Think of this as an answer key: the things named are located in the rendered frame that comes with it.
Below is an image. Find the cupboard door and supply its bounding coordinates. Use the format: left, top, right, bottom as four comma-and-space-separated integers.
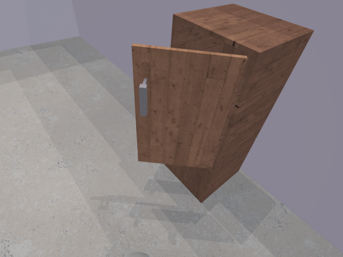
131, 43, 248, 169

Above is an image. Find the handle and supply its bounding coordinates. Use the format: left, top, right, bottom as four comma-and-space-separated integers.
139, 78, 147, 116

